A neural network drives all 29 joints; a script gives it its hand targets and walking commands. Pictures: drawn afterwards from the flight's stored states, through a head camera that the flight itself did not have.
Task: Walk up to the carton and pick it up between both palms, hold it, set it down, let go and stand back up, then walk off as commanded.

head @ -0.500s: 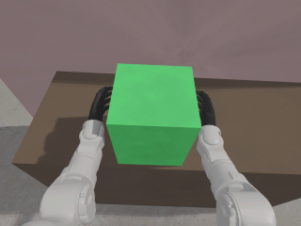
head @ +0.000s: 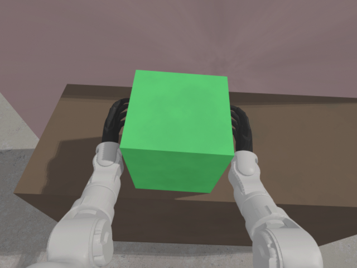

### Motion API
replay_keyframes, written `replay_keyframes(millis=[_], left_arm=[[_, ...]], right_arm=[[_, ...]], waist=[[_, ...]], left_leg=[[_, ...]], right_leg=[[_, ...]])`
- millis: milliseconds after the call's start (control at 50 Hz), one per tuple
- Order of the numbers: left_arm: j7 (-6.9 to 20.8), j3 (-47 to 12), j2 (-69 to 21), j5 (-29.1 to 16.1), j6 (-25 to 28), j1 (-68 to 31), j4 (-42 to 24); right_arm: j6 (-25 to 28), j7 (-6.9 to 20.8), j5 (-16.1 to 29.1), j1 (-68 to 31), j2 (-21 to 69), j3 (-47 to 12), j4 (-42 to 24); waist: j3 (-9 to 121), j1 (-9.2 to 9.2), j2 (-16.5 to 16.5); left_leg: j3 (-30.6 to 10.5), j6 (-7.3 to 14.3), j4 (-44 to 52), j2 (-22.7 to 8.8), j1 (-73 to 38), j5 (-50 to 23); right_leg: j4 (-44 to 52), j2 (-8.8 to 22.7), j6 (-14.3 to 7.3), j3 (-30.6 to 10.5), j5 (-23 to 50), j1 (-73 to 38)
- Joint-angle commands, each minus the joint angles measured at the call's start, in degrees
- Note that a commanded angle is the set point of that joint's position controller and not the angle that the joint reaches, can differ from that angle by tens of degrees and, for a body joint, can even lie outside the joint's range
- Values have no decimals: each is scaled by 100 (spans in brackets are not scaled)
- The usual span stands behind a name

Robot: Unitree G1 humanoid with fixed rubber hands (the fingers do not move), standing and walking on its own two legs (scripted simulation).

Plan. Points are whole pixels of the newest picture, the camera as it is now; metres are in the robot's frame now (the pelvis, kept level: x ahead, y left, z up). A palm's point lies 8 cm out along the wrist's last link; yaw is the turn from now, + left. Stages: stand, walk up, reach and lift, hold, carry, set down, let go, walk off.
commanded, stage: reach and lift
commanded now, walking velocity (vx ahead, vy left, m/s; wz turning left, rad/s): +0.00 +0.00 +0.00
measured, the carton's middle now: (176, 137) +0.42 +0.03 +0.02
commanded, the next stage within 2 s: none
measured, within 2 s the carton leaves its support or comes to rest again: neither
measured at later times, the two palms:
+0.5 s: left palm (111, 137) +0.37 +0.18 +0.07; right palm (245, 150) +0.36 -0.12 +0.06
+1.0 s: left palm (104, 131) +0.37 +0.19 +0.10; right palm (247, 138) +0.37 -0.11 +0.10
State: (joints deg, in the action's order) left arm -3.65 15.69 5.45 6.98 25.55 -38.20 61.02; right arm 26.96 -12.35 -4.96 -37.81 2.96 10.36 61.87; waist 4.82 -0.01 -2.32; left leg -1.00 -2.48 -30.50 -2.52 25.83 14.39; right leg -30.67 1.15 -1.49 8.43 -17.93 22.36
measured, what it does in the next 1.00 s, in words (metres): stands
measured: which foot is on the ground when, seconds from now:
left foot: down 0.00-1.00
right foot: down 0.00-1.00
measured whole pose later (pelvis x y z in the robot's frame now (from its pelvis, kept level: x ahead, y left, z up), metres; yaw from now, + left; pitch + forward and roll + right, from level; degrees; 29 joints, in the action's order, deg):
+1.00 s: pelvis -0.02 +0.00 +0.00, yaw +0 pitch +9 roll +0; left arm -3.5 15.0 4.1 3.8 11.8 -35.3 47.5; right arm 16.6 -13.0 -4.2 -37.0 2.2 6.8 53.7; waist 8.9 0.0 -2.5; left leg -1.0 -2.5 -26.0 -2.3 25.4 9.9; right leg -27.5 1.1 -1.8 8.4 -14.3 22.6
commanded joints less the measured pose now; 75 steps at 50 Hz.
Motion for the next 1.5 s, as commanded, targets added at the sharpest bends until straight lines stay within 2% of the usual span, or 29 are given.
replay_keyframes(millis=[0,40,80,160,220,300,440,520,580,640,680,740,760,840,920,960,1000,1020,1060,1100,1160,1200,1220,1280,1300,1340,1360,1400,1480], left_arm=[[1023,-1448,-3713,736,635,-3462,-407],[996,-1444,-3693,776,707,-3557,-419],[941,-1494,-3766,751,797,-3555,-515],[919,-1323,-3674,963,821,-3481,-324],[899,-1398,-3664,872,833,-3476,-361],[915,-1399,-3589,894,788,-3515,-160],[841,-1701,-3718,720,658,-3712,-406],[806,-1870,-3832,679,552,-3594,-696],[757,-2089,-3973,568,418,-3566,-872],[726,-2275,-4065,427,317,-3478,-1212],[698,-2460,-4183,340,239,-3399,-1403],[677,-2651,-4239,250,66,-3380,-1889],[680,-2691,-4275,238,-64,-3248,-1882],[677,-2995,-4299,49,-487,-3435,-2701],[718,-3320,-4225,-98,-1227,-3536,-3522],[763,-3355,-4169,-94,-1650,-3502,-3654],[803,-3405,-4135,-154,-2063,-3665,-3843],[811,-3399,-4083,-173,-2278,-3670,-3924],[843,-3398,-4035,-245,-2656,-3864,-4032],[876,-3332,-3928,-307,-2965,-4113,-4178],[892,-3385,-3973,-506,-3255,-4775,-4290],[896,-3331,-4047,-620,-3423,-5107,-4012],[888,-3268,-4044,-672,-3460,-5384,-3984],[901,-3246,-4091,-864,-3655,-5713,-3623],[929,-3022,-3924,-823,-3708,-5790,-3313],[967,-2803,-3911,-796,-3890,-5746,-2955],[992,-2671,-3901,-726,-3992,-5587,-2643],[1051,-2485,-3794,-710,-4099,-5647,-2535],[1190,-2084,-3666,-538,-4394,-5380,-2211]], right_arm=[[954,889,-1636,-2925,3661,-1600,-396],[1104,895,-1683,-2999,3520,-1514,-295],[1288,886,-1701,-3100,3420,-1537,-302],[1425,885,-1813,-3043,3169,-1331,31],[1516,883,-1830,-3159,3058,-1356,-72],[1457,872,-1896,-3126,2987,-1247,95],[1267,924,-1770,-3243,2975,-1398,-171],[1130,909,-1540,-3135,3021,-1704,-415],[1013,904,-1384,-3223,3094,-1917,-672],[862,882,-1081,-3140,3280,-2318,-972],[750,875,-976,-3066,3363,-2493,-1128],[532,874,-621,-3007,3522,-2928,-1494],[385,865,-549,-2920,3527,-2980,-1565],[-88,793,-150,-2903,3676,-3404,-2193],[-719,684,232,-3022,3642,-3656,-2800],[-1066,629,355,-3102,3619,-3694,-3177],[-1410,606,481,-3321,3581,-3710,-3464],[-1590,600,609,-3419,3582,-3772,-3598],[-1885,553,742,-3637,3593,-3761,-3824],[-2194,511,796,-3689,3619,-3656,-3775],[-2453,542,964,-4410,3766,-3521,-3863],[-2635,571,896,-4892,3765,-3172,-3796],[-2669,604,912,-5183,3806,-3025,-3747],[-2831,657,901,-5821,3901,-2689,-3770],[-2911,669,853,-5972,3924,-2515,-3641],[-3006,708,852,-6275,3872,-2242,-3566],[-3049,731,836,-6442,3808,-2088,-3527],[-3154,734,876,-6541,3761,-1879,-3395],[-3455,700,806,-6302,3529,-1414,-2977]], waist=[[3961,81,402],[3920,65,382],[3974,144,382],[3627,199,344],[3728,237,288],[3487,246,218],[3782,241,282],[3930,321,295],[4241,264,313],[4560,332,329],[4768,271,373],[4937,346,441],[4865,309,398],[4801,215,442],[4376,68,539],[4309,-1,492],[4350,-10,496],[4320,61,437],[4251,32,452],[4118,-43,413],[4167,-38,496],[3931,-129,401],[3923,-105,496],[3725,-202,366],[3437,-190,218],[3155,-206,175],[2984,-176,144],[2899,-220,165],[2544,-388,105]], left_leg=[[457,-42,444,294,-618,-3023],[471,-55,456,275,-780,-3098],[504,-68,463,243,-895,-3212],[547,-22,614,222,-950,-2871],[583,-5,645,215,-1033,-2812],[619,38,714,233,-895,-2413],[608,18,722,222,-1032,-2296],[568,-13,666,235,-1162,-2591],[534,-41,652,249,-1222,-2725],[476,-48,525,282,-1173,-3018],[423,-82,502,302,-1182,-3215],[370,-105,438,340,-1213,-3463],[327,-102,451,352,-1213,-3495],[227,-131,489,396,-1249,-3653],[171,-129,582,437,-1384,-3585],[155,-94,674,442,-1468,-3281],[143,-67,726,453,-1620,-3100],[128,-49,736,459,-1697,-3064],[120,-37,761,493,-1801,-2880],[112,-12,780,493,-1851,-2613],[72,46,791,505,-1882,-2184],[47,111,837,484,-1841,-1628],[60,137,846,481,-1780,-1461],[73,272,960,499,-1567,-619],[116,344,1036,522,-1410,-184],[164,407,1160,538,-1255,289],[181,433,1210,541,-1259,432],[208,468,1254,551,-1277,582],[276,462,1336,577,-1451,509]], right_leg=[[315,-25,539,-701,5132,-2519],[415,-83,517,-653,4857,-2339],[513,-115,493,-653,4729,-2225],[750,-115,451,-630,4056,-1995],[843,-134,426,-620,3854,-1928],[938,-126,399,-613,3372,-1795],[1041,-203,326,-610,2838,-1607],[1004,-223,343,-629,3165,-1721],[968,-270,343,-633,3397,-1822],[822,-256,399,-673,4042,-2081],[760,-302,412,-662,4364,-2150],[688,-305,472,-701,4868,-2405],[705,-316,491,-692,4941,-2481],[662,-315,550,-749,5409,-2818],[801,-326,527,-743,5038,-2780],[870,-305,546,-769,4763,-2843],[949,-302,524,-758,4364,-2793],[970,-312,525,-775,4241,-2834],[1018,-312,536,-769,3943,-2798],[1078,-314,512,-752,3393,-2700],[1120,-302,465,-697,2599,-2449],[1226,-273,412,-656,1761,-2145],[1218,-261,381,-651,1487,-2042],[1307,-165,365,-635,723,-1776],[1366,-115,373,-649,341,-1744],[1429,-55,362,-636,-105,-1706],[1476,-46,356,-627,-263,-1685],[1565,16,364,-670,-512,-1732],[1675,37,380,-695,-473,-2033]])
